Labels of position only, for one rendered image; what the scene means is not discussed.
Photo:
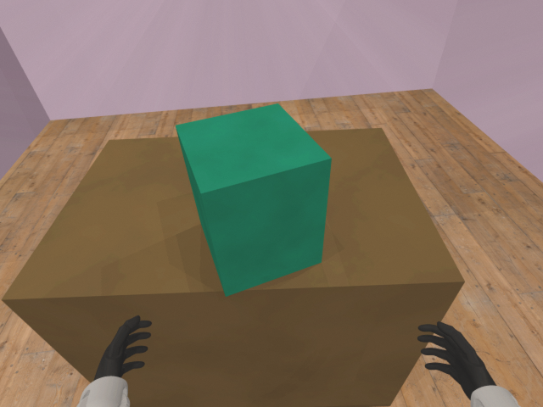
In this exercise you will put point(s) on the right robot hand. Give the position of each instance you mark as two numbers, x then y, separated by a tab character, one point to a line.
464	364

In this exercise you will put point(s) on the robot right forearm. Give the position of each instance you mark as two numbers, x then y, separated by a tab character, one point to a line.
492	396

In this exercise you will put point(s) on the carton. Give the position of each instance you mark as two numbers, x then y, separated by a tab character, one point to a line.
260	184

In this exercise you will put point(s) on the left robot hand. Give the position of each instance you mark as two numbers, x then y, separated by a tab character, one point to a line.
116	353

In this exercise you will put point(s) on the robot left forearm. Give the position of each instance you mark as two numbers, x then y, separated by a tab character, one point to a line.
107	391

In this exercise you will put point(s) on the pedestal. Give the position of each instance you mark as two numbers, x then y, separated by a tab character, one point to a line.
341	333

